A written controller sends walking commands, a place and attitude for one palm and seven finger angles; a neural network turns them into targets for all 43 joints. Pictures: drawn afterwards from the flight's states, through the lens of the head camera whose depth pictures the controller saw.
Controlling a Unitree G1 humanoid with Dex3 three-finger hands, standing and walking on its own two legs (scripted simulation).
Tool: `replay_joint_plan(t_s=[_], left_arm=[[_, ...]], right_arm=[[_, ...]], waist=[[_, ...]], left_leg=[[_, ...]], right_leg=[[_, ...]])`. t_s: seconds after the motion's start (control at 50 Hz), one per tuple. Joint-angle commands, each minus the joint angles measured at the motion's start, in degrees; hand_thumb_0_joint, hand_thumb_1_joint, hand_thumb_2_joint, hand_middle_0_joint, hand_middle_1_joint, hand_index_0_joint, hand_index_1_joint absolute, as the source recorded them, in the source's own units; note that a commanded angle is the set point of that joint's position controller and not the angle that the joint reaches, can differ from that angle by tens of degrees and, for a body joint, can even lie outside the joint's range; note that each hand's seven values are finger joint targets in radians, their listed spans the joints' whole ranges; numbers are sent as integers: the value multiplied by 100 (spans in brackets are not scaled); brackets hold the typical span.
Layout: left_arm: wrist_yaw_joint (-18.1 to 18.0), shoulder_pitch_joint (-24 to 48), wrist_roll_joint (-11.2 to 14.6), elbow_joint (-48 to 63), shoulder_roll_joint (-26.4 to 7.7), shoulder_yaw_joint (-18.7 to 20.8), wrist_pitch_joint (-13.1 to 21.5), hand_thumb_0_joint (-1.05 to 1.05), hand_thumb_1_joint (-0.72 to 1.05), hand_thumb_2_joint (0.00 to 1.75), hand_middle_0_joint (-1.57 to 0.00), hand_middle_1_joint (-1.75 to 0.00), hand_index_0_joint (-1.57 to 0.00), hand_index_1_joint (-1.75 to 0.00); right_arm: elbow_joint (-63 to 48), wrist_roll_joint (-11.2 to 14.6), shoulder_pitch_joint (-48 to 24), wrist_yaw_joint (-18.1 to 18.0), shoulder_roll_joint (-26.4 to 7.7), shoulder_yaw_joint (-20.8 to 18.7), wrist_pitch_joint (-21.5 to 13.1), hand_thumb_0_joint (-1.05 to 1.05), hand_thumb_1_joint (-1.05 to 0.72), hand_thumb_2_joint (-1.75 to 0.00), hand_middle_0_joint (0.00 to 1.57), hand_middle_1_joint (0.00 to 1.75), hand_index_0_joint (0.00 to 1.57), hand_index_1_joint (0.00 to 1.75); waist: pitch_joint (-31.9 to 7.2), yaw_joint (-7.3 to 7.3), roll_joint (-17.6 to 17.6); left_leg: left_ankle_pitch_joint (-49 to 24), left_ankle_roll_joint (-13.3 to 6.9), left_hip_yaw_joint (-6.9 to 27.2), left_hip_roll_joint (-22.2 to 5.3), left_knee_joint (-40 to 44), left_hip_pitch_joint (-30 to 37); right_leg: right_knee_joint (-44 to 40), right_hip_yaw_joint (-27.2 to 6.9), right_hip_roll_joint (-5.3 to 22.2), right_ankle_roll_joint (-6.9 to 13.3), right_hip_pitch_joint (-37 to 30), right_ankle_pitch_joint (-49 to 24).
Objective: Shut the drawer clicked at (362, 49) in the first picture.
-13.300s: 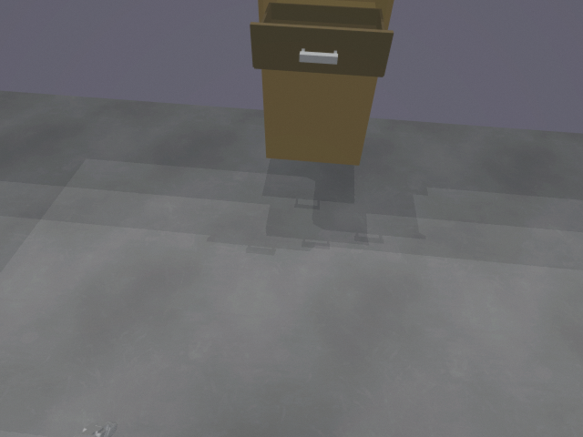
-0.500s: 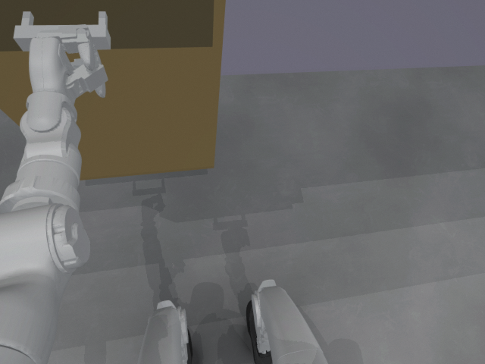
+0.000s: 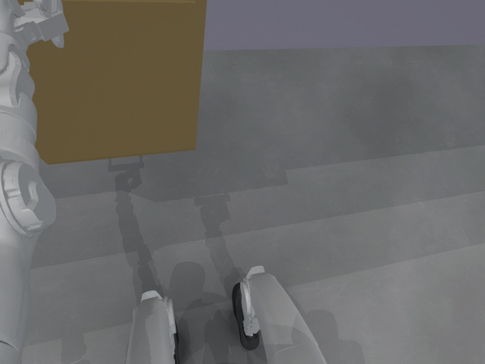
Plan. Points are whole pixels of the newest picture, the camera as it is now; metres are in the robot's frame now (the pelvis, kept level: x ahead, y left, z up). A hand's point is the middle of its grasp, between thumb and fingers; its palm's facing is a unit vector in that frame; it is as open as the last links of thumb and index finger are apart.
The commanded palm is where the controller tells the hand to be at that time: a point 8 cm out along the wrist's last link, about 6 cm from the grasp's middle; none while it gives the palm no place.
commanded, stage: pull the fist back off the drawer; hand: left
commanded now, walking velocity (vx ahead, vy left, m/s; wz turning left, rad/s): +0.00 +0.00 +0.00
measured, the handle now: out of the picture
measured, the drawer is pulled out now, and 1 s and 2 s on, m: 0.00 0.00 0.00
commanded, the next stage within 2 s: draw the hand back to the body in 0.80 s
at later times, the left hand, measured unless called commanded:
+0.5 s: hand (57, 13) +0.60 +0.16 +0.08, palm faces -0.01 -1.00 -0.02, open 3.4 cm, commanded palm +0.58 +0.18 +0.08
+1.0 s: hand (56, 24) +0.58 +0.16 +0.08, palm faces +0.00 -1.00 -0.03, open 3.3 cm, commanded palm +0.52 +0.20 +0.10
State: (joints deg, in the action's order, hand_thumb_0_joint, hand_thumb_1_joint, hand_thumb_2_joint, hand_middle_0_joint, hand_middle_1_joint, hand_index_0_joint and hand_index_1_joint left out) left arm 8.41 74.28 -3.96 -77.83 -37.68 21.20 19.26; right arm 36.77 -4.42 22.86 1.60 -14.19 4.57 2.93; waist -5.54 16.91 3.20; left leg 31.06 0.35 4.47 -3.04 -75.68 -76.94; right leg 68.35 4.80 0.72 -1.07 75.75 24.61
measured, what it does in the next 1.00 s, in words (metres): stands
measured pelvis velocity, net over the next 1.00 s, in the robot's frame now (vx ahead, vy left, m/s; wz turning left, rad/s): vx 0.04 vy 0.01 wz -0.01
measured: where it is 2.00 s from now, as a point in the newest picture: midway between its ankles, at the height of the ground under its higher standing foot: (209, 343)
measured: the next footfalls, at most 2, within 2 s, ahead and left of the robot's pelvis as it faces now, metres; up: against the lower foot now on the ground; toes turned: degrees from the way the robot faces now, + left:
none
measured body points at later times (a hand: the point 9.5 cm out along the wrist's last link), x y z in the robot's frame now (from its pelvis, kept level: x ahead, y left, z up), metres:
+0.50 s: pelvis -0.01 +0.01 +0.00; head +0.19 +0.04 +0.39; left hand +0.60 +0.21 +0.08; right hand -0.07 -0.23 -0.09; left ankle +0.02 +0.12 -0.61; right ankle +0.06 -0.14 -0.61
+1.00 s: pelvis +0.04 +0.01 +0.03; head +0.21 +0.03 +0.44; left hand +0.57 +0.21 +0.08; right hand +0.04 -0.26 -0.08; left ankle +0.02 +0.12 -0.61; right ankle +0.06 -0.14 -0.61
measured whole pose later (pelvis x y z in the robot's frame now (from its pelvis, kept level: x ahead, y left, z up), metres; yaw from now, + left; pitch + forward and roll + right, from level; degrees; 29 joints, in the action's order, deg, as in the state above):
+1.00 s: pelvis +0.04 +0.01 +0.03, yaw -1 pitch +29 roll -4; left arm 7.9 54.4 1.2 -59.9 -25.6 22.1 22.2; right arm 33.6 -2.8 20.1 3.0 -14.5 0.9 6.0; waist -7.0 11.9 2.8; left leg 32.9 -0.1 1.6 -3.3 -69.3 -65.6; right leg 63.4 2.2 0.4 -1.9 66.0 26.3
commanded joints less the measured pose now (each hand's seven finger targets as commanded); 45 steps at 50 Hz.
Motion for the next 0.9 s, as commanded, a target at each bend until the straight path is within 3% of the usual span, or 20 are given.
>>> replay_joint_plan(t_s=[0.0,0.06,0.1,0.16,0.22,0.3,0.34,0.36,0.4,0.42,0.46,0.5,0.54,0.58,0.6,0.66,0.76,0.82,0.86,0.88], left_arm=[[-230,4036,137,1587,-1000,-59,427,0,90,90,-140,-160,-140,-160],[-271,4171,109,1505,-1015,-154,358,0,90,90,-140,-160,-140,-160],[-260,4178,101,1522,-1002,-188,351,0,90,90,-140,-160,-140,-160],[-223,4022,106,1265,-1206,-57,252,0,90,90,-140,-160,-140,-160],[-175,4078,82,1451,-1375,40,246,0,90,90,-140,-160,-140,-160],[-134,3825,106,1499,-1330,136,197,0,90,90,-140,-160,-140,-160],[-126,3670,147,1539,-1243,147,149,0,90,90,-140,-160,-140,-160],[-133,3561,153,1667,-1368,270,155,0,90,90,-140,-160,-140,-160],[-112,3216,151,1728,-1272,285,171,0,90,90,-140,-160,-140,-160],[-118,3151,177,1781,-1228,277,162,0,90,90,-140,-160,-140,-160],[-128,2865,208,1916,-1397,468,183,0,90,90,-140,-160,-140,-160],[-104,2507,209,2087,-1336,503,251,0,90,90,-140,-160,-140,-160],[-88,2169,262,2071,-1160,457,260,0,90,90,-140,-160,-140,-160],[-63,1781,297,2159,-979,415,309,0,90,90,-140,-160,-140,-160],[-50,1663,336,2194,-743,286,309,0,90,90,-140,-160,-140,-160],[-21,1315,495,2242,-649,382,345,0,90,90,-140,-160,-140,-160],[-60,1273,555,2623,-260,200,645,0,90,90,-140,-160,-140,-160],[-86,1311,561,2480,5,11,735,0,90,90,-140,-160,-140,-160],[-100,1119,561,2284,92,-19,718,0,90,90,-140,-160,-140,-160],[-113,1147,535,2330,-46,84,759,0,90,90,-140,-160,-140,-160]], right_arm=[[43,-24,1488,-116,-1272,-364,-100,0,-90,-90,20,30,20,30],[55,-18,1474,-156,-1269,-318,-172,0,-90,-90,20,30,20,30],[51,-23,1477,-156,-1273,-303,-227,0,-90,-90,20,30,20,30],[0,-12,1441,-157,-1285,-256,-245,0,-90,-90,20,30,20,30],[-59,-23,1451,-146,-1297,-258,-255,0,-90,-90,20,30,20,30],[-107,-18,1464,-82,-1310,-284,-252,0,-90,-90,20,30,20,30],[-129,-4,1451,-52,-1302,-301,-236,0,-90,-90,20,30,20,30],[-158,-7,1455,-43,-1305,-307,-228,0,-90,-90,20,30,20,30],[-205,6,1438,-6,-1298,-327,-201,0,-90,-90,20,30,20,30],[-196,12,1417,-3,-1283,-337,-189,0,-90,-90,20,30,20,30],[-249,26,1397,11,-1280,-347,-157,0,-90,-90,20,30,20,30],[-309,41,1361,41,-1260,-375,-128,0,-90,-90,20,30,20,30],[-321,66,1324,53,-1234,-406,-90,0,-90,-90,20,30,20,30],[-372,84,1308,74,-1224,-437,-42,0,-90,-90,20,30,20,30],[-361,99,1265,82,-1205,-459,-24,0,-90,-90,20,30,20,30],[-360,125,1268,62,-1201,-522,34,0,-90,-90,20,30,20,30],[-302,110,1245,67,-1134,-620,87,0,-90,-90,20,30,20,30],[-216,96,1234,66,-1120,-648,147,0,-90,-90,20,30,20,30],[-241,104,1197,63,-1108,-644,190,0,-90,-90,20,30,20,30],[-258,96,1204,47,-1114,-652,208,0,-90,-90,20,30,20,30]], waist=[[-3423,678,1659],[-3328,771,1589],[-3423,760,1809],[-3218,738,1557],[-3431,632,1744],[-3542,514,1770],[-3478,468,1645],[-3569,392,1597],[-3728,263,1671],[-3642,281,1553],[-3604,150,1437],[-3786,5,1472],[-3591,-8,1234],[-3605,-131,1224],[-3521,-108,1204],[-3381,-176,825],[-3583,-188,901],[-3361,-124,943],[-3284,-148,787],[-3318,-191,818]], left_leg=[[-1674,-205,228,107,837,2951],[-1326,-253,169,115,842,2659],[-1354,-240,193,122,850,2791],[-1046,-272,137,133,833,2327],[-1114,-260,155,138,827,2411],[-1263,-217,231,119,871,2666],[-1228,-220,211,115,902,2643],[-1279,-224,182,110,906,2619],[-1455,-185,216,105,958,2845],[-1477,-201,179,91,954,2811],[-1468,-211,111,93,999,2689],[-1718,-184,110,87,1036,2896],[-1783,-199,42,81,1064,2826],[-1949,-173,62,83,1153,3039],[-2030,-166,41,73,1164,3120],[-2142,-182,-26,90,1212,3015],[-2848,-132,-30,109,1163,3532],[-3064,-94,-16,102,1129,3686],[-2999,-125,-74,144,1125,3475],[-3079,-125,-69,141,1112,3531]], right_leg=[[-755,-88,-349,237,-977,-648],[-808,-134,-354,218,-1038,-478],[-782,-105,-355,239,-939,-484],[-795,-135,-351,223,-1117,-321],[-731,-119,-339,242,-1155,-355],[-677,-44,-340,255,-1072,-418],[-716,-48,-346,240,-1126,-393],[-727,-63,-341,238,-1295,-439],[-687,-34,-345,258,-1276,-513],[-722,-46,-344,242,-1331,-542],[-769,-75,-346,236,-1606,-565],[-739,-65,-346,254,-1694,-697],[-814,-93,-348,233,-1843,-792],[-810,-75,-359,256,-1875,-865],[-837,-55,-346,247,-1805,-922],[-915,-91,-350,226,-2123,-1123],[-866,-100,-340,228,-2177,-1687],[-857,-79,-325,230,-1986,-1769],[-874,-116,-323,229,-2182,-1866],[-837,-120,-318,244,-2202,-1924]])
